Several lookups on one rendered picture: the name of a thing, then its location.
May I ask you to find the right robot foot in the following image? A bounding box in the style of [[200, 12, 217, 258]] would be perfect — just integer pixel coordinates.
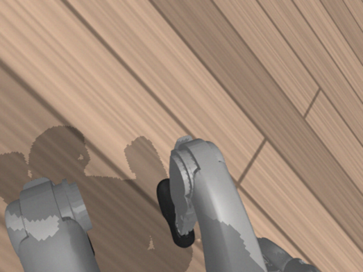
[[157, 178, 195, 248]]

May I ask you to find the right robot hand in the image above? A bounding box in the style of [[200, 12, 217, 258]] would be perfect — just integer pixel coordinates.
[[256, 236, 293, 272]]

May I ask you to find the right robot arm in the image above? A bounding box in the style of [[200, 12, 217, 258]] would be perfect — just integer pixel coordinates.
[[284, 258, 320, 272]]

